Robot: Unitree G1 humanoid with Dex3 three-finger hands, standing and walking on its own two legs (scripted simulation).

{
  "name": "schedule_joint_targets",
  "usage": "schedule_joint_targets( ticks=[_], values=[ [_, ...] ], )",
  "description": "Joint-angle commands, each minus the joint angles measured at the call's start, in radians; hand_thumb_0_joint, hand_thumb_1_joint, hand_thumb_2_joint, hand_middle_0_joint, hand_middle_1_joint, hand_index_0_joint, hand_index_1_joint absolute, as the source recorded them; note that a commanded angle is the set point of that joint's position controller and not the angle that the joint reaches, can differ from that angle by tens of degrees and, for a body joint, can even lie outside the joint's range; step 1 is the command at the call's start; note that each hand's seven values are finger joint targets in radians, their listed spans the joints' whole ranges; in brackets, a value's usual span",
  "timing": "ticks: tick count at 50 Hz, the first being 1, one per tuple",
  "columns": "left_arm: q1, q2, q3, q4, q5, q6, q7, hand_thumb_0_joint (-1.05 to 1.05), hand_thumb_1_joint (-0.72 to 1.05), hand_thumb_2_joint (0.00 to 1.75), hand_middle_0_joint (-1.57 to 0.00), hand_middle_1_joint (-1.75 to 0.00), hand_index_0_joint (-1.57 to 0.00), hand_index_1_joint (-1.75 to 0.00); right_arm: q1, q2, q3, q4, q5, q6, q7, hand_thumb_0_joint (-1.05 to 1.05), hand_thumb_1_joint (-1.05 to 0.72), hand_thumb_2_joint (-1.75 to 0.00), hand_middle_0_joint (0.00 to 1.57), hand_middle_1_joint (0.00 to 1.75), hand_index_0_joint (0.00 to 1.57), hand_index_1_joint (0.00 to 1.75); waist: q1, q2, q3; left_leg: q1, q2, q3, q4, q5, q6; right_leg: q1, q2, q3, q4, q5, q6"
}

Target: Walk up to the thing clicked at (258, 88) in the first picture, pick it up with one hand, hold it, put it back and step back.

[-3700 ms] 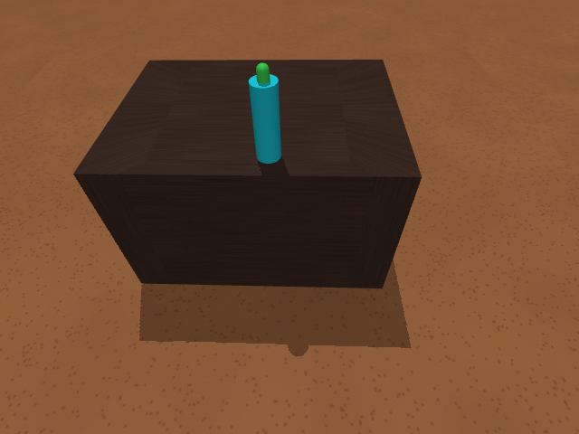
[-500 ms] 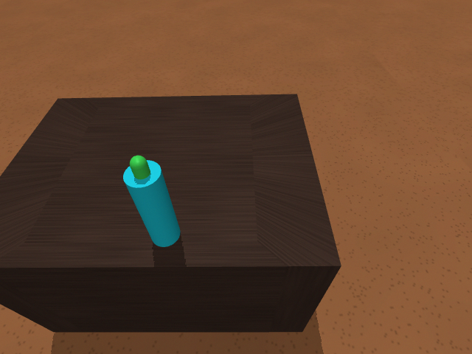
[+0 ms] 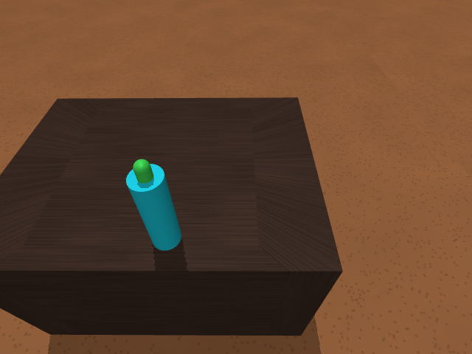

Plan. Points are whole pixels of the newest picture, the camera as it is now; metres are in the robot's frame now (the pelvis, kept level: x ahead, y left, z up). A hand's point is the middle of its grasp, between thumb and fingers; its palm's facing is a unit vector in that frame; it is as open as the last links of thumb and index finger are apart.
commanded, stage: walk up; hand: left
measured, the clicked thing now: (155, 205) +0.44 +0.20 -0.04
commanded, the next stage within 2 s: stand in 0.16 s
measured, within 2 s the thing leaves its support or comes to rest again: neither
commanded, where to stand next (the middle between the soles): +0.04 -0.01 m, yaw +0 degrees
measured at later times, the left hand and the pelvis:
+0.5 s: hand out of the picture +0.08 +0.25 -0.16, palm faces -0.03 -0.94 -0.33, open 7.3 cm; pelvis +0.02 -0.01 +0.00, yaw +0 degrees
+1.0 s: hand out of the picture +0.10 +0.25 -0.16, palm faces -0.03 -0.94 -0.34, open 7.3 cm; pelvis +0.03 -0.01 +0.00, yaw +0 degrees
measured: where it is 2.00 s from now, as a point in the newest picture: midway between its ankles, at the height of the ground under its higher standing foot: outside the picture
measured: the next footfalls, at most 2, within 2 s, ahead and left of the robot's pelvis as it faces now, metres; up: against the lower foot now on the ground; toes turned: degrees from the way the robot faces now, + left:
none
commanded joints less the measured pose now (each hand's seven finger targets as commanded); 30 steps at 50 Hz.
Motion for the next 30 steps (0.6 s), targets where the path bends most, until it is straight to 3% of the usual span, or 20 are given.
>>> schedule_joint_targets(
  ticks=[1, 7, 8, 9, 15, 20, 25, 30],
  values=[
    [-0.042, 0.212, 0.038, -0.059, 0.002, -0.022, 0.014, 0.0, 0.9, 0.9, -0.2, -0.3, -0.2, -0.3, -0.058, -0.225, -0.038, -0.067, -0.002, -0.024, -0.014, 0.0, -0.9, -0.9, 0.2, 0.3, 0.2, 0.3, -0.002, 0.024, -0.091, 0.089, 0.114, -0.135, -0.062, -0.009, 0.012, -0.062, -0.097, 0.073, -0.059, 0.096, -0.05],
    [-0.035, 0.207, 0.038, -0.061, 0.005, -0.021, 0.014, 0.0, 0.9, 0.9, -0.2, -0.3, -0.2, -0.3, -0.062, -0.228, -0.041, -0.072, -0.004, -0.02, -0.013, 0.0, -0.9, -0.9, 0.2, 0.3, 0.2, 0.3, -0.005, 0.021, -0.088, 0.089, 0.112, -0.137, -0.067, -0.045, 0.013, -0.071, -0.095, 0.067, -0.066, 0.071, -0.05],
    [-0.004, 0.195, 0.035, -0.053, 0.007, -0.019, 0.011, 0.0, 0.9, 0.9, -0.2, -0.3, -0.2, -0.3, -0.051, -0.21, -0.031, -0.071, -0.005, -0.025, -0.013, 0.0, -0.9, -0.9, 0.2, 0.3, 0.2, 0.3, 0.001, -0.015, -0.099, 0.102, 0.121, -0.146, -0.078, -0.094, 0.014, -0.084, -0.1, 0.073, -0.079, -0.024, -0.045],
    [-0.008, 0.197, 0.035, -0.053, 0.009, -0.019, 0.01, 0.0, 0.9, 0.9, -0.2, -0.3, -0.2, -0.3, -0.044, -0.218, -0.032, -0.069, -0.005, -0.026, -0.012, 0.0, -0.9, -0.9, 0.2, 0.3, 0.2, 0.3, -0.006, -0.005, -0.076, 0.09, 0.118, -0.15, -0.082, -0.125, 0.015, -0.097, -0.099, 0.079, -0.09, -0.046, -0.046],
    [-0.003, 0.203, 0.039, -0.07, 0.007, -0.026, 0.01, 0.0, 0.9, 0.9, -0.2, -0.3, -0.2, -0.3, -0.045, -0.222, -0.03, -0.074, -0.006, -0.037, -0.014, 0.0, -0.9, -0.9, 0.2, 0.3, 0.2, 0.3, -0.004, 0.007, -0.082, 0.117, 0.118, -0.133, -0.05, 0.012, 0.016, -0.091, -0.11, 0.088, -0.095, 0.03, -0.043],
    [0.008, 0.206, 0.043, -0.075, 0.003, -0.028, 0.013, 0.0, 0.9, 0.9, -0.2, -0.3, -0.2, -0.3, -0.039, -0.218, -0.025, -0.079, -0.003, -0.044, -0.019, 0.0, -0.9, -0.9, 0.2, 0.3, 0.2, 0.3, 0.002, 0.007, -0.13, 0.15, 0.129, -0.12, -0.01, 0.223, 0.022, -0.019, -0.116, 0.076, -0.069, 0.199, -0.034],
    [0.004, 0.209, 0.047, -0.082, 0.003, -0.021, 0.013, 0.0, 0.9, 0.9, -0.2, -0.3, -0.2, -0.3, -0.031, -0.214, -0.021, -0.074, -0.004, -0.04, -0.025, 0.0, -0.9, -0.9, 0.2, 0.3, 0.2, 0.3, 0.002, 0.011, -0.114, 0.138, 0.127, -0.115, -0.021, 0.199, 0.017, -0.01, -0.114, 0.076, -0.076, 0.183, -0.036],
    [0.011, 0.195, 0.043, -0.082, 0.005, -0.015, 0.011, 0.0, 0.9, 0.9, -0.2, -0.3, -0.2, -0.3, -0.04, -0.222, -0.022, -0.077, -0.004, -0.039, -0.026, 0.0, -0.9, -0.9, 0.2, 0.3, 0.2, 0.3, 0.006, 0.016, -0.085, 0.121, 0.125, -0.121, -0.037, 0.123, 0.01, -0.03, -0.108, 0.072, -0.088, 0.101, -0.037]
  ],
)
